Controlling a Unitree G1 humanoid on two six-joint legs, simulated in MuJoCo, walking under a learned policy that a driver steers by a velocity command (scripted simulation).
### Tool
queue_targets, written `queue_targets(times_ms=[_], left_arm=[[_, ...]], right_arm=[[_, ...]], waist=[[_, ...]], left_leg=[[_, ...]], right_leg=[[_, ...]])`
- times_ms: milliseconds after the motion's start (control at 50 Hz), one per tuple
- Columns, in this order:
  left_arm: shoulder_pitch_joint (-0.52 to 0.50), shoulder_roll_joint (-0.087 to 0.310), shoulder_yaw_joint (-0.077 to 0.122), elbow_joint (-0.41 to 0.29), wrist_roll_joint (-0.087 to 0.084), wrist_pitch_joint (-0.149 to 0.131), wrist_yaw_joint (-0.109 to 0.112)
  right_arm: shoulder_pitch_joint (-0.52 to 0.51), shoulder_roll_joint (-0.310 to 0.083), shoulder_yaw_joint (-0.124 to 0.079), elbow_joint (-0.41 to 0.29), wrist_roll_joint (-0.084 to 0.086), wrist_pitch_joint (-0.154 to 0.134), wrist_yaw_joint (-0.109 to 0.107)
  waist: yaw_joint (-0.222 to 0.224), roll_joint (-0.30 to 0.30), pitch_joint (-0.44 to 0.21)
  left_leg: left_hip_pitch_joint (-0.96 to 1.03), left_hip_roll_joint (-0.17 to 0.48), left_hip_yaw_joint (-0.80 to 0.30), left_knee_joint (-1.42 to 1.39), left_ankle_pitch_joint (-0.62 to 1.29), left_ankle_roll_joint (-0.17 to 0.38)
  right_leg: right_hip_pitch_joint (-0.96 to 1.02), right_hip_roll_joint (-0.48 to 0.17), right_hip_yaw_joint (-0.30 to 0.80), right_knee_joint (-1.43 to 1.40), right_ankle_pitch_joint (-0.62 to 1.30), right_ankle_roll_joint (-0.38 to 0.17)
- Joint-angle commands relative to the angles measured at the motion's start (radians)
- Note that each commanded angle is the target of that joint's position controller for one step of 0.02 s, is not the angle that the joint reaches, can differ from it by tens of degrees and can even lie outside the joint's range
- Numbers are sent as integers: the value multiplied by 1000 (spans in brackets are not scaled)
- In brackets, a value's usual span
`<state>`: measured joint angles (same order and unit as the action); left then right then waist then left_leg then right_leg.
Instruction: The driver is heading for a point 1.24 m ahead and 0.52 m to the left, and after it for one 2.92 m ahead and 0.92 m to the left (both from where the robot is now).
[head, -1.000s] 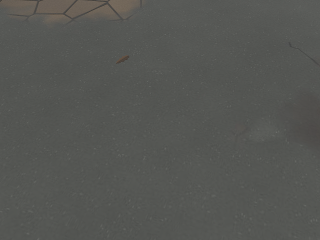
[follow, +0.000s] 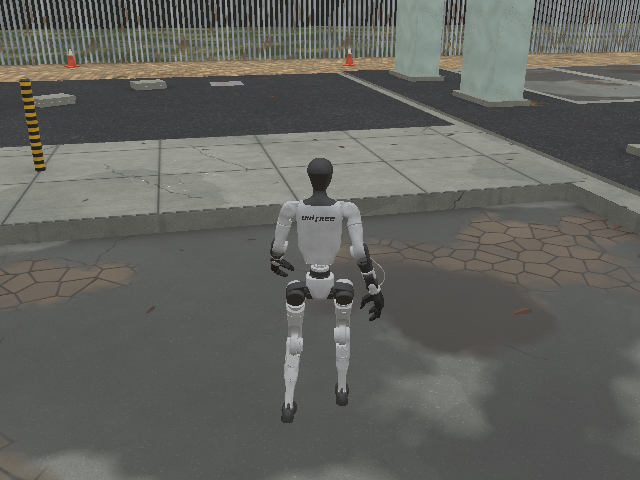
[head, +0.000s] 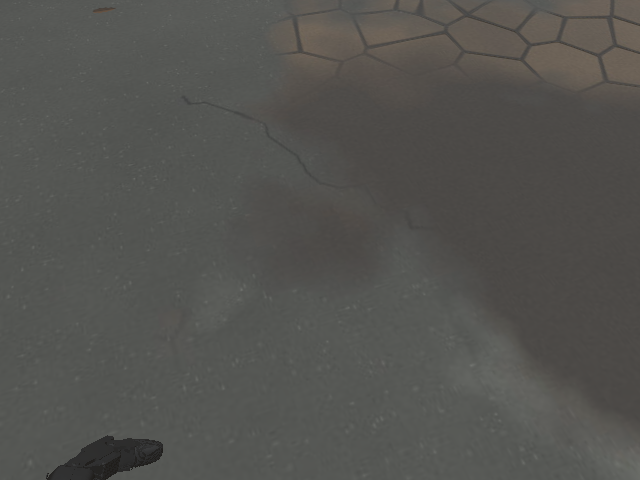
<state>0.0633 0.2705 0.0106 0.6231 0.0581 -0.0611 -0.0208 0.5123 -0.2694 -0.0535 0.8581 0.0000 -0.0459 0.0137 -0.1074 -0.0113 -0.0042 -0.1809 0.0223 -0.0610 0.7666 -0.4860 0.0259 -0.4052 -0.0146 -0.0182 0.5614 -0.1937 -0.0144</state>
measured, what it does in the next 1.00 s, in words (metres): walks ahead, turning left: left foot, then right foot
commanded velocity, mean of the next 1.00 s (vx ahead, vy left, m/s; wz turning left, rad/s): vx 0.52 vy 0.00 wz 0.81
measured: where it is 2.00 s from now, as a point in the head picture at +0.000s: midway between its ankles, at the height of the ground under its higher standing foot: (171, 410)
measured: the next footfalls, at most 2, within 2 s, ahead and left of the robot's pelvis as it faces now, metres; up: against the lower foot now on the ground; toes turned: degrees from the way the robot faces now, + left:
left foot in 0.40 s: +0.25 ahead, +0.11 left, +0.00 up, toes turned +24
right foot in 0.86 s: +0.61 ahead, +0.10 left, +0.00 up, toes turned +48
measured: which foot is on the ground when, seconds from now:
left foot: up 0.00-0.38, down 0.40-0.88, up 0.90-1.00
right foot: down 0.00-0.38, up 0.40-0.84, down 0.86-1.00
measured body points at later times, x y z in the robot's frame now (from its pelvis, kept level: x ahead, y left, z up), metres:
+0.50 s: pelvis +0.18 +0.03 -0.01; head +0.21 +0.06 +0.44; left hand +0.20 +0.32 -0.13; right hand +0.41 -0.18 -0.11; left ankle +0.21 +0.09 -0.73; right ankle +0.14 -0.13 -0.65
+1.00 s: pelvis +0.48 +0.14 +0.01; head +0.51 +0.15 +0.46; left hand +0.38 +0.43 -0.08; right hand +0.76 +0.00 -0.11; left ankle +0.32 +0.12 -0.64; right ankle +0.58 +0.07 -0.73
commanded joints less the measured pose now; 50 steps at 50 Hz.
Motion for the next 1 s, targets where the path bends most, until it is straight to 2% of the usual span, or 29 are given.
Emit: queue_targets(times_ms=[20, 40, 60, 80, 160, 240, 280, 340, 360, 380, 400, 420, 440, 460, 480, 520, 560, 660, 760, 800, 820, 840, 860, 880, 900, 920, 940, 960, 1000], left_arm=[[312, 187, 61, 18, -14, -1, 35], [249, 121, 43, 16, -22, 2, 32], [209, 84, 32, 11, -29, 4, 35], [191, 76, 28, 10, -36, 6, 40], [172, 89, 39, 22, -45, -1, 51], [137, 96, 46, 38, -47, 4, 61], [142, 122, 58, 47, -50, 8, 59], [183, 169, 79, 55, -51, 22, 46], [198, 184, 84, 57, -48, 32, 40], [195, 192, 86, 56, -46, 44, 31], [186, 168, 75, 32, -36, 50, 25], [157, 46, 45, -53, -5, 51, 12], [32, 122, 55, -99, 13, 36, 8], [-11, 146, 61, -106, 0, 21, 5], [26, 153, 60, -80, -9, 10, 4], [110, 139, 55, -34, 2, 19, 10], [115, 114, 44, -16, 6, 38, 7], [-56, 91, 29, -59, -18, 45, 4], [-180, 104, 27, -96, -35, 26, -2], [-145, 121, 32, -97, -46, 15, 1], [-86, 134, 37, -83, -48, 10, 5], [13, 154, 48, -56, -39, 1, 14], [163, 197, 67, -15, -20, -14, 30], [352, 274, 89, 7, 7, -25, 50], [385, 385, 113, 16, 25, -18, 53], [323, 290, 101, 16, 8, -13, 40], [271, 191, 78, 6, -3, -11, 33], [241, 133, 62, 16, -6, -11, 25], [259, 101, 45, 57, -23, -23, 20]], right_arm=[[-107, -122, -32, -128, 0, 1, -15], [-106, -104, -31, -112, 3, 13, -9], [-105, -102, -37, -102, -5, 29, -1], [-92, -94, -40, -97, -15, 45, 9], [-194, -47, -33, -152, -21, 78, 37], [-301, -17, -14, -205, -32, 80, 64], [-323, -31, -16, -220, -31, 81, 69], [-349, -77, -32, -253, -22, 94, 55], [-326, -99, -43, -254, -18, 97, 48], [-229, -121, -56, -225, -17, 91, 35], [-56, -206, -87, -178, -22, 79, 15], [-101, -324, -107, -199, -11, 83, 13], [-95, -315, -107, -231, 2, 89, 13], [-134, -274, -94, -220, -6, 88, 5], [-156, -231, -80, -215, -9, 81, 6], [-245, -191, -65, -228, -12, 55, 1], [-247, -185, -61, -223, -13, 30, 8], [-142, -206, -71, -206, -10, 11, 10], [-116, -224, -78, -202, -14, -1, 11], [-161, -229, -79, -210, -12, -9, 9], [-184, -230, -77, -209, -13, -13, 8], [-186, -230, -74, -197, -15, -17, 7], [-175, -211, -66, -181, -11, -27, 9], [-175, -156, -49, -191, 2, -33, 9], [-107, -77, -28, -243, 23, -34, 5], [-91, -134, -24, -196, -9, -19, -12], [-153, -153, -29, -176, -20, -10, -10], [-211, -146, -26, -179, -26, -4, -1], [-266, -123, -23, -197, -38, 14, 17]], waist=[[176, -97, -148], [139, -98, -81], [115, -126, -53], [96, -162, -34], [73, -154, 7], [77, -138, 37], [82, -123, 22], [87, -108, -37], [72, -95, -60], [21, -46, -101], [-61, 104, -170], [5, 315, -165], [-57, 181, -149], [-23, 121, -27], [30, 37, 29], [111, 32, 27], [117, 34, 12], [44, 58, 57], [-9, 101, 63], [25, 119, 57], [59, 131, 45], [110, 123, 21], [181, 60, -49], [252, -67, -194], [193, -392, -289], [154, -250, -201], [154, -100, -105], [149, -22, -52], [136, -84, -27]], left_leg=[[-508, 3, -10, 450, -5, 48], [-485, 29, 14, 426, 46, 32], [-464, 39, 28, 412, 82, 14], [-441, 36, 47, 420, 110, -4], [-479, 32, 81, 377, 231, -30], [-375, 36, 127, 78, 389, -7], [-294, 9, 171, -17, 387, 20], [-205, -33, 217, -44, 224, 90], [-158, -52, 219, -54, 126, 121], [-31, -87, 211, -108, 76, 162], [171, -27, 2, -248, -88, 229], [371, 209, -612, -476, -493, 370], [360, 284, -884, -652, -619, 394], [267, 296, -791, -633, -529, 372], [148, 258, -672, -612, -389, 338], [-14, 137, -454, -599, -150, 268], [-76, 60, -359, -585, -32, 264], [-40, 45, -407, -592, -1, 263], [9, 38, -458, -539, 58, 242], [-36, 46, -489, -522, 82, 217], [-60, 56, -486, -511, 134, 205], [-73, 45, -466, -424, 313, 180], [-89, -24, -383, -199, 511, 135], [-162, -99, -250, 122, 457, 92], [-457, -239, -109, 375, -24, 37], [-553, -131, -106, 478, -12, 50], [-539, -91, -91, 495, 70, 46], [-508, -66, -74, 473, 113, 35], [-475, -59, -66, 410, 102, 13]], right_leg=[[552, -410, 376, -168, 417, -126], [464, -346, 237, -178, 545, -100], [411, -301, 153, -191, 582, -80], [365, -276, 87, -201, 641, -76], [300, -291, -42, -254, 667, -110], [259, -260, -173, -237, 559, -94], [273, -267, -203, -186, 591, -76], [334, -313, -208, -62, 633, -60], [342, -322, -214, 21, 585, -60], [297, -304, -236, 196, 529, -48], [134, -230, -265, 516, 344, -2], [-354, -5, -174, 792, -415, 61], [-488, 18, 70, 841, -398, 56], [-518, -25, 102, 817, -343, 46], [-454, -62, 108, 714, -275, 44], [-263, -93, 92, 564, -185, 54], [-192, -82, 63, 502, -107, 71], [-271, -60, 63, 266, 36, 123], [-201, -6, 82, 55, 67, 116], [-49, 6, 98, -16, 64, 95], [52, 9, 82, -40, 51, 80], [183, 25, 62, -78, 27, 61], [360, 9, 70, -112, 16, 33], [557, -171, 238, -156, -212, -10], [747, -405, 759, -299, -313, -119], [680, -411, 811, -285, -241, -149], [579, -369, 624, -246, -32, -149], [493, -319, 456, -219, 256, -145], [424, -244, 268, -194, 688, -123]])
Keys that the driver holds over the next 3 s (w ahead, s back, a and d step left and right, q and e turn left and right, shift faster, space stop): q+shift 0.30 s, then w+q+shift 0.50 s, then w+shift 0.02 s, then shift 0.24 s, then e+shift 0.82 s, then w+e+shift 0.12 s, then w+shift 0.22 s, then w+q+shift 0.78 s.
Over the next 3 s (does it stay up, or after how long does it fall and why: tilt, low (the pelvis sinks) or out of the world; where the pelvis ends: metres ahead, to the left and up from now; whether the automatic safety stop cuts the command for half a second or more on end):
stays up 1.24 0.35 -0.04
